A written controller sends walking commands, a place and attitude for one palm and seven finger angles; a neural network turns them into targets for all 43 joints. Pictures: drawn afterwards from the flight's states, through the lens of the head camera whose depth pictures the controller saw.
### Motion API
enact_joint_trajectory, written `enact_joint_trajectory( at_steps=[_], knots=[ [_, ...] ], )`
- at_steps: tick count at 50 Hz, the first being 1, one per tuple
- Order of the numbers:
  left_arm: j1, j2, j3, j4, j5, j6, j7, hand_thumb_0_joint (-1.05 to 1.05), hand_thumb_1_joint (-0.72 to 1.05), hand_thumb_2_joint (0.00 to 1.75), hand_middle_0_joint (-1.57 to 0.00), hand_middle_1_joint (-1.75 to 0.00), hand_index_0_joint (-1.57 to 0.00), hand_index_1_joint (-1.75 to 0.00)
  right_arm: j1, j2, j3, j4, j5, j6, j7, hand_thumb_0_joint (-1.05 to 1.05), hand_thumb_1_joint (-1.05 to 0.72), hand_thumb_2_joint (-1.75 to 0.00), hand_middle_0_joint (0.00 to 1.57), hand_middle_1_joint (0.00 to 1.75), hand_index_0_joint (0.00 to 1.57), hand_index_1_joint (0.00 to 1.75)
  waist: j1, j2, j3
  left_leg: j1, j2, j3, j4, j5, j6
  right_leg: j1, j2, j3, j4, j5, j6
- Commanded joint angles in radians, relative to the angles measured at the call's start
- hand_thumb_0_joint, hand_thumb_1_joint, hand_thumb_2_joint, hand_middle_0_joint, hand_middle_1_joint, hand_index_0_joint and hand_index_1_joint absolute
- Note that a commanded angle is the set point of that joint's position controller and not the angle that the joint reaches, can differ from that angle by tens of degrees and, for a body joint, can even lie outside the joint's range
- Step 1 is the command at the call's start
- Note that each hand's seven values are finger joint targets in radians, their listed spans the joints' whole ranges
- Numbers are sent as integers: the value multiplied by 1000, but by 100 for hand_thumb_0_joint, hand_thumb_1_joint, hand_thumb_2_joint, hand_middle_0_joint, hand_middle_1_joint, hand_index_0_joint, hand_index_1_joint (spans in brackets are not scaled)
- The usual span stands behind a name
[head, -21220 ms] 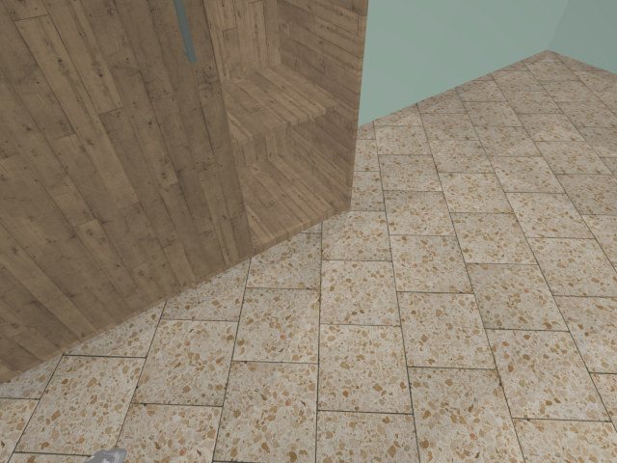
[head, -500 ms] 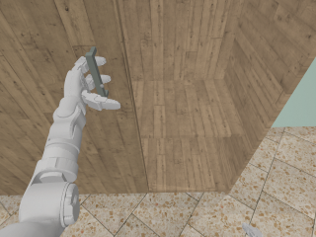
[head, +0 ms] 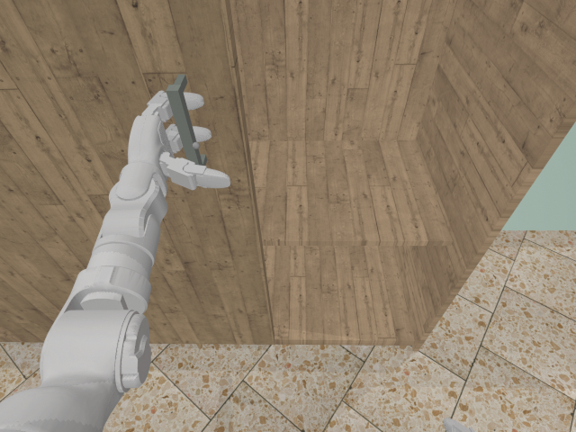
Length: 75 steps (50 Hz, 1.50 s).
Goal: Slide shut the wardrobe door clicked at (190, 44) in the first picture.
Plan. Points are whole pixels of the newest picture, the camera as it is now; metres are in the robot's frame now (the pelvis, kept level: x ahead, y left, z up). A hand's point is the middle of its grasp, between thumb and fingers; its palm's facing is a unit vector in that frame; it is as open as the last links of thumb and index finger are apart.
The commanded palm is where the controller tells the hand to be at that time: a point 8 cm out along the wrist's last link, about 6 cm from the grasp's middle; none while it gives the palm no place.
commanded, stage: slide the fingers in behind the handle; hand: left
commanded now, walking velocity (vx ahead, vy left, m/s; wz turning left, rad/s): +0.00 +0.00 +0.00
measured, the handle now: (190, 131) +0.50 +0.16 +0.17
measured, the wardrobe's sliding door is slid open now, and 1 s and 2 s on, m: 0.49 0.48 0.48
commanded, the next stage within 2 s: grip the handle and tug to test in 0.12 s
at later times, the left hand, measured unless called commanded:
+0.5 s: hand (197, 145) +0.45 +0.14 +0.18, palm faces +0.05 -1.00 -0.03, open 12.0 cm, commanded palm +0.43 +0.18 +0.17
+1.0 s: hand (203, 145) +0.45 +0.13 +0.18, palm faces +0.05 -1.00 -0.02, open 5.1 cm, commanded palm +0.43 +0.18 +0.17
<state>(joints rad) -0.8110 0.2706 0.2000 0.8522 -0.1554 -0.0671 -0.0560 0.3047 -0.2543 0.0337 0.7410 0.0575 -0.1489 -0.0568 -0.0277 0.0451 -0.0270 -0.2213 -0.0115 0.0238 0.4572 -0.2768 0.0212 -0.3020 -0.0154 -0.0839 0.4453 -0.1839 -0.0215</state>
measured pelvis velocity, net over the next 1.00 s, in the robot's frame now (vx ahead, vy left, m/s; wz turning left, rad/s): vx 0.01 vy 0.00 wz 0.00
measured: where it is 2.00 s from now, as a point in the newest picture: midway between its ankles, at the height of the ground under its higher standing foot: outside the picture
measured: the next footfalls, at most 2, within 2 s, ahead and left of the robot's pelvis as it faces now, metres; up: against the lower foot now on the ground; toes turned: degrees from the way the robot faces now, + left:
none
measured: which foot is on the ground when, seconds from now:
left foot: down 0.00-1.00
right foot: down 0.00-1.00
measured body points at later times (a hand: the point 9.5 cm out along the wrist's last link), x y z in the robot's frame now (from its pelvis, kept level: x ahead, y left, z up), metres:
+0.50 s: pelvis +0.00 +0.00 +0.00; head +0.01 -0.02 +0.45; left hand +0.44 +0.19 +0.19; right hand +0.09 -0.25 -0.12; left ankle -0.02 +0.10 -0.74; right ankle +0.03 -0.11 -0.74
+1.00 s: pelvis +0.01 +0.00 +0.00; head +0.02 -0.02 +0.45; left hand +0.44 +0.19 +0.18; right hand +0.12 -0.25 -0.12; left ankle -0.02 +0.10 -0.74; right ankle +0.03 -0.11 -0.74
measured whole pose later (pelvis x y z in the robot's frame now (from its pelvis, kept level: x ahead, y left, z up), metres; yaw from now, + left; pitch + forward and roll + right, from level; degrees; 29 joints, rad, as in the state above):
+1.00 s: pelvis +0.01 +0.00 +0.00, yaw +0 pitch +2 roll +0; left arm -0.76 0.25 0.19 0.77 -0.16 -0.05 -0.04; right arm 0.29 -0.25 0.03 0.72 0.06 -0.15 -0.05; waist -0.02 0.05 -0.03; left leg -0.20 0.00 0.03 0.44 -0.28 0.02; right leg -0.29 -0.01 -0.08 0.44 -0.20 -0.03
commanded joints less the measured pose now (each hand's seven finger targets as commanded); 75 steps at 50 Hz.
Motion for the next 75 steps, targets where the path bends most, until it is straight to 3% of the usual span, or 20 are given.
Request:
enact_joint_trajectory(
  at_steps=[1, 4, 8, 11, 13, 14, 16, 22, 25, 28, 30, 32, 41, 46, 50, 59, 63, 67, 69, 75],
  knots=[
    [-560, 117, -9, -200, 2, -70, -11, 0, -50, 30, -30, -120, -30, -120, -8, -128, -40, -105, 1, -59, -11, 0, -90, -90, 20, 30, 20, 30, -52, -49, -271, 51, 14, -43, -57, 155, 9, 105, 10, 58, -41, 122, -8],
    [-588, 88, -41, -184, 0, -82, -14, 0, -50, 30, -30, -120, -30, -120, -3, -129, -40, -97, 0, -66, -10, 0, -90, -90, 20, 30, 20, 30, -60, -42, -248, 44, 15, -46, -60, 137, 6, 86, 9, 54, -42, 98, -9],
    [-569, 125, -2, -187, -2, -89, -15, 0, -50, 30, -30, -120, -30, -120, 4, -132, -42, -97, 0, -73, -9, 0, -90, -90, 20, 30, 20, 30, -50, -73, -284, 44, 15, -45, -55, 171, 8, 115, 12, 57, -32, 142, -8],
    [-582, 102, -28, -209, -3, -97, -20, 0, -50, 30, -30, -120, -30, -120, 1, -129, -41, -98, 2, -76, -5, 0, -90, -90, 20, 30, 20, 30, -55, -23, -269, 57, 15, -50, -56, 162, 3, 89, 13, 54, -35, 122, -10],
    [-583, 91, -32, -193, -8, -93, -18, 0, -41, 34, -31, -121, -31, -121, 4, -130, -41, -95, 1, -78, -6, 0, -90, -90, 20, 30, 20, 30, -59, -62, -259, 47, 17, -50, -57, 159, 5, 87, 14, 52, -35, 124, -7],
    [-569, 107, -22, -185, -2, -93, -15, 0, -36, 36, -32, -122, -32, -122, 3, -132, -43, -93, 1, -75, -6, 0, -90, -90, 20, 30, 20, 30, -51, -44, -259, 44, 16, -48, -56, 157, 5, 92, 12, 54, -36, 114, -10],
    [-599, 59, -65, -219, -1, -97, -16, 0, -27, 40, -32, -123, -32, -123, 3, -127, -42, -96, 2, -84, -3, 0, -90, -90, 20, 30, 20, 30, -62, -34, -274, 70, 16, -58, -57, 159, 2, 74, 15, 51, -34, 112, -9],
    [-565, 96, -20, -203, -11, -90, -10, 0, 1, 52, -35, -127, -35, -127, 3, -131, -43, -92, 0, -83, -3, 0, -90, -90, 20, 30, 20, 30, -52, -81, -282, 53, 15, -48, -54, 175, 7, 108, 15, 53, -32, 143, -7],
    [-554, 92, -25, -217, -8, -91, -16, 0, 15, 58, -37, -129, -37, -129, -4, -128, -40, -98, 1, -81, -2, 0, -90, -90, 20, 30, 20, 30, -45, -31, -283, 57, 10, -43, -51, 183, 6, 113, 14, 57, -31, 151, -10],
    [-533, 112, -8, -214, -12, -87, -22, 0, 29, 64, -38, -131, -38, -131, -6, -128, -39, -103, 2, -77, -3, 0, -90, -90, 20, 30, 20, 30, -43, -82, -276, 43, 12, -42, -52, 201, 8, 134, 15, 54, -29, 181, -8],
    [-535, 85, -32, -253, -13, -91, -26, 0, 39, 68, -40, -133, -40, -133, -17, -124, -40, -112, 3, -76, -2, 0, -90, -90, 20, 30, 20, 30, -43, -31, -283, 63, 11, -39, -53, 205, 6, 127, 14, 55, -30, 177, -9],
    [-508, 121, 0, -253, -16, -84, -24, 0, 48, 72, -41, -134, -41, -134, -15, -126, -42, -111, 3, -73, -2, 0, -90, -90, 20, 30, 20, 30, -36, -59, -293, 59, 12, -38, -50, 214, 8, 143, 16, 56, -30, 193, -8],
    [-490, 105, -13, -316, -3, -64, -1, 0, 90, 90, -45, -140, -45, -140, -34, -119, -41, -123, 2, -60, 0, 0, -90, -90, 20, 30, 20, 30, -32, -51, -294, 76, 13, -37, -53, 255, 7, 154, 15, 51, -27, 227, -8],
    [-458, 128, 10, -336, 1, -53, 1, 0, 90, 90, -45, -140, -45, -140, -41, -120, -44, -134, 1, -51, -1, 0, -90, -90, 20, 30, 20, 30, -23, -64, -321, 76, 11, -26, -49, 262, 12, 184, 14, 58, -28, 251, -6],
    [-478, 95, -21, -323, -3, -38, -4, 0, 90, 90, -45, -140, -45, -140, -40, -118, -41, -130, 4, -45, -4, 0, -90, -90, 20, 30, 20, 30, -36, -46, -286, 77, 11, -29, -51, 262, 11, 161, 13, 54, -33, 245, -8],
    [-464, 162, 31, -289, 4, -24, 1, 0, 90, 90, -45, -140, -45, -140, -39, -123, -39, -129, 1, -27, -9, 0, -90, -90, 20, 30, 20, 30, -28, -61, -267, 44, 10, -25, -52, 240, 13, 175, 9, 55, -37, 229, -8],
    [-461, 140, 22, -296, -6, -24, -3, 0, 90, 90, -45, -140, -45, -140, -44, -118, -38, -138, 5, -30, -10, 0, -90, -90, 20, 30, 20, 30, -30, -58, -281, 52, 10, -24, -56, 221, 12, 169, 11, 59, -41, 212, -5],
    [-405, 131, 21, -309, -10, -23, -7, 0, 90, 90, -45, -140, -45, -140, -53, -117, -34, -151, 4, -30, -6, 0, -90, -90, 20, 30, 20, 30, -17, -60, -275, 41, 11, -22, -64, 223, 12, 186, 12, 58, -40, 217, -7],
    [-366, 171, 56, -324, -9, -26, -6, 0, 90, 90, -45, -140, -45, -140, -50, -123, -40, -154, 1, -26, -7, 0, -90, -90, 20, 30, 20, 30, -3, -83, -298, 39, 13, -22, -62, 243, 12, 215, 11, 56, -35, 231, -9],
    [-262, 112, 19, -445, -13, -6, -5, 0, 90, 90, -45, -140, -45, -140, -79, -112, -39, -185, 5, -27, 5, 0, -90, -90, 20, 30, 20, 30, 12, -25, -292, 73, 18, -18, -66, 301, 6, 220, 14, 51, -30, 278, -12]
  ],
)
